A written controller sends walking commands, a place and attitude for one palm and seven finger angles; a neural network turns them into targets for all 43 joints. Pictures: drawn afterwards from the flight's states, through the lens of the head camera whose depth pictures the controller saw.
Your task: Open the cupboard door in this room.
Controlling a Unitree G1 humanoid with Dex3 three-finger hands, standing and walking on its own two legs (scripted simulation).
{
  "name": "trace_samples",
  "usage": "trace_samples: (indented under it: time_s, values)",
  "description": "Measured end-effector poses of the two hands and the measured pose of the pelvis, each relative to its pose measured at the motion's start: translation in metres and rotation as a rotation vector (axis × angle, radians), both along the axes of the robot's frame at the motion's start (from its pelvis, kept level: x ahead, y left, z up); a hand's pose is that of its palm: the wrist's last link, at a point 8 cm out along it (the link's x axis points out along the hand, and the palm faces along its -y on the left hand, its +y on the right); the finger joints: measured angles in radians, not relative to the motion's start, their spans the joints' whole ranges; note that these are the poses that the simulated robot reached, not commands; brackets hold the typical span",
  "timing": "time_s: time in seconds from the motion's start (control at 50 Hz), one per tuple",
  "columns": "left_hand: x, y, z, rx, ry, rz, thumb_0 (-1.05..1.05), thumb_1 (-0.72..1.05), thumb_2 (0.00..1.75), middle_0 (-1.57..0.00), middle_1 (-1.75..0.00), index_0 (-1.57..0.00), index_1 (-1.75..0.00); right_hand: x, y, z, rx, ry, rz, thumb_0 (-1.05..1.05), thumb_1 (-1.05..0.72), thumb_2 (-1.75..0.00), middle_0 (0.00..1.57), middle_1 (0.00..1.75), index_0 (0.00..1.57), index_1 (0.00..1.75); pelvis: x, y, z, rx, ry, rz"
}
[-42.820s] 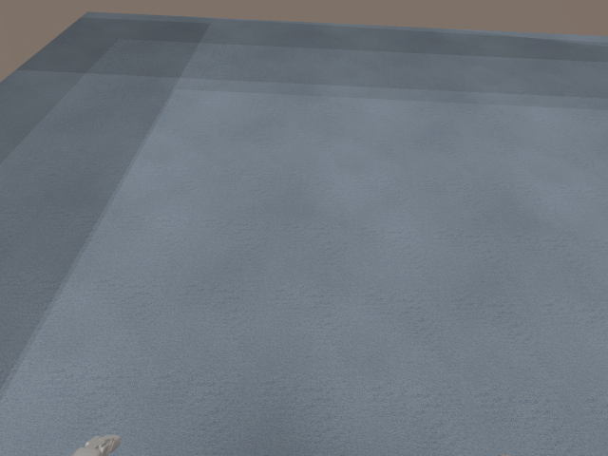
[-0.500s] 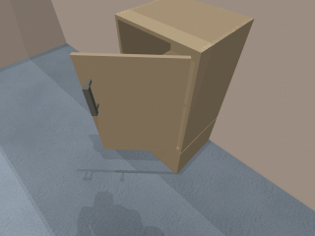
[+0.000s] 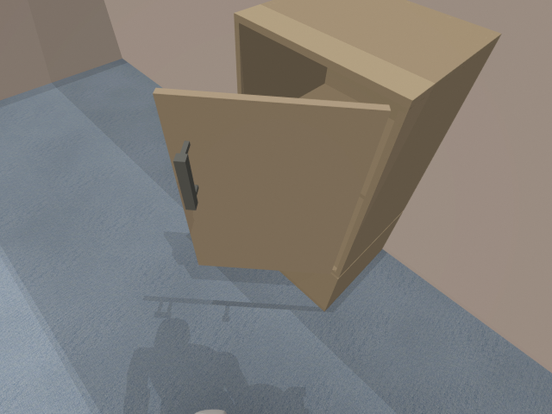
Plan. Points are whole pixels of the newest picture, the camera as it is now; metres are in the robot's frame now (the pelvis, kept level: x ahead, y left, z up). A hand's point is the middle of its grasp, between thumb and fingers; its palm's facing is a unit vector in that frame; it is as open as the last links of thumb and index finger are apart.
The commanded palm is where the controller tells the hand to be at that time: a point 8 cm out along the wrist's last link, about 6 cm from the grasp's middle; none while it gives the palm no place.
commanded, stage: come to a stop and stand still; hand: left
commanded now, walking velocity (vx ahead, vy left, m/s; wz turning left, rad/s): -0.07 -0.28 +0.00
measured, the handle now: (188, 176) +0.54 +0.22 -0.03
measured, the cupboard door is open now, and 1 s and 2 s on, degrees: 42 42 42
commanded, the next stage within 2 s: look again from close up in 1.60 s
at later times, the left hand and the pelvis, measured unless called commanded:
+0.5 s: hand out of the picture +0.06 +0.17 -0.15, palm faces -0.02 -0.97 -0.24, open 7.3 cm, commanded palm none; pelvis +0.01 -0.01 +0.01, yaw -1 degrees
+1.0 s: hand out of the picture +0.02 +0.19 -0.15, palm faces -0.02 -0.98 -0.20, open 7.4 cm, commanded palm none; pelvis +0.01 +0.02 +0.02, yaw -1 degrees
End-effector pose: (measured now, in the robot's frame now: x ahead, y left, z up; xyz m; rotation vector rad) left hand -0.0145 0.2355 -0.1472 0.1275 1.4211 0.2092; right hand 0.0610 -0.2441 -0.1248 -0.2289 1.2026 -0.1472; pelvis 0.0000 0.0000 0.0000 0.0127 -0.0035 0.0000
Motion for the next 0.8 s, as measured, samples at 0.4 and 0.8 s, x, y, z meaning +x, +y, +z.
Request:
trace_samples:
  time_s: [0.4, 0.8]
  values:
    - [0.070, -0.023, 0.030, 0.044, -0.161, -0.113, 0.01, 0.93, 0.90, -0.20, -0.30, -0.20, -0.29, -0.026, 0.001, -0.010, 0.082, 0.102, -0.098, 0.01, -0.92, -0.90, 0.20, 0.30, 0.20, 0.30, 0.010, -0.015, 0.013, -0.009, 0.006, -0.022]
    - [0.051, -0.001, 0.028, 0.003, -0.142, -0.118, 0.01, 0.91, 0.90, -0.20, -0.30, -0.20, -0.29, -0.055, 0.029, 0.002, 0.071, 0.121, -0.059, 0.01, -0.92, -0.90, 0.20, 0.30, 0.20, 0.30, 0.001, 0.007, 0.020, -0.015, -0.011, -0.020]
